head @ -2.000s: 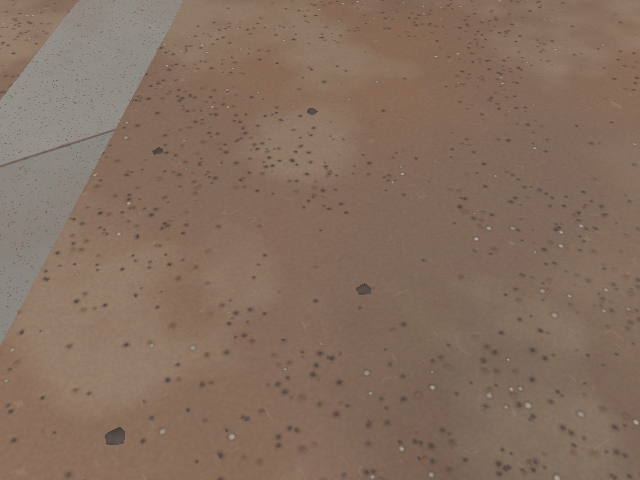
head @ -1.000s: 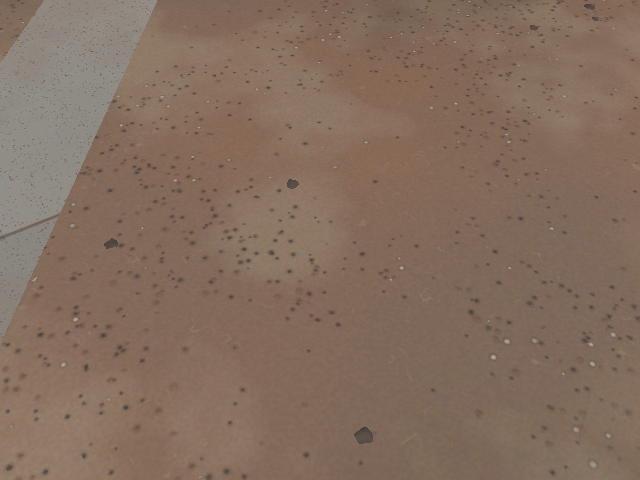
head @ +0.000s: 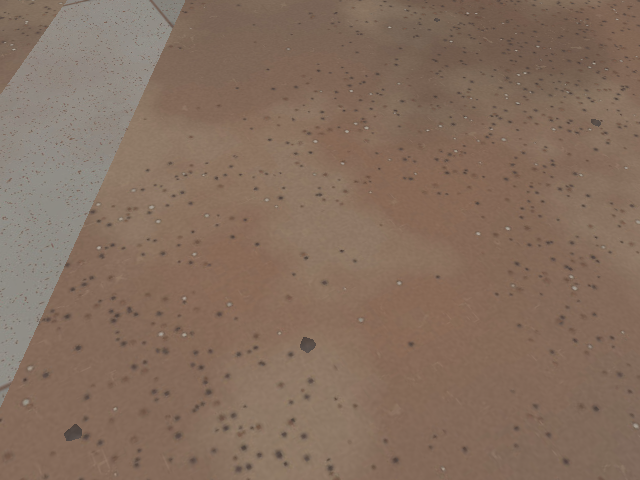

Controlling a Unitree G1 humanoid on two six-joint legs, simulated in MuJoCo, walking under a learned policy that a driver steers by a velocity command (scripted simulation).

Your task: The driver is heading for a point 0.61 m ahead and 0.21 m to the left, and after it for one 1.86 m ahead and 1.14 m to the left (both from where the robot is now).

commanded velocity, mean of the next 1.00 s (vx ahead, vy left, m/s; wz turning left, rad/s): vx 0.48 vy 0.00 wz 0.33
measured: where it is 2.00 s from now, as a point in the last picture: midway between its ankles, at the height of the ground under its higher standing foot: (268, 404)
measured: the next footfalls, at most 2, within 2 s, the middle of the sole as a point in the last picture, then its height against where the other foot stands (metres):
right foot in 0.34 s outside the picture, level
left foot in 0.86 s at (240, 434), level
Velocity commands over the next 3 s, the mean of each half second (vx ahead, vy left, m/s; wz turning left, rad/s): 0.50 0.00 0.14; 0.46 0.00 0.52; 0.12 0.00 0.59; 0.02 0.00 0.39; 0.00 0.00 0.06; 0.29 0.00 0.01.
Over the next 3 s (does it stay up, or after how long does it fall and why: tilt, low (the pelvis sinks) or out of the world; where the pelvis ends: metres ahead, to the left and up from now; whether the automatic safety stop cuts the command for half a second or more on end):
stays up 0.74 0.19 0.00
